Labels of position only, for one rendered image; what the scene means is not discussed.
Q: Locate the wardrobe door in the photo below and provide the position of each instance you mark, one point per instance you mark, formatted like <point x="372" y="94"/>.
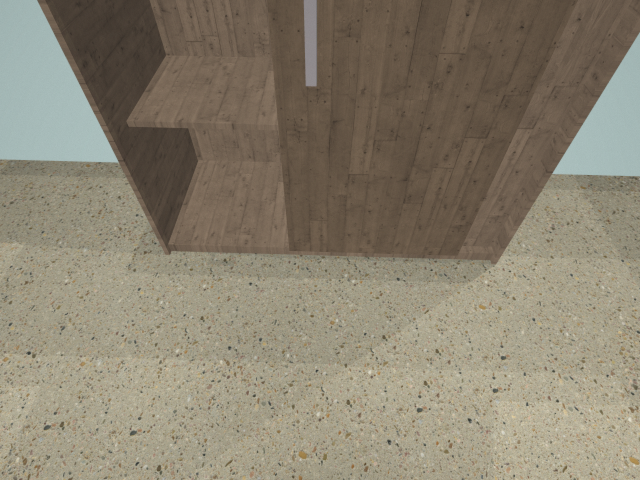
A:
<point x="416" y="105"/>
<point x="546" y="111"/>

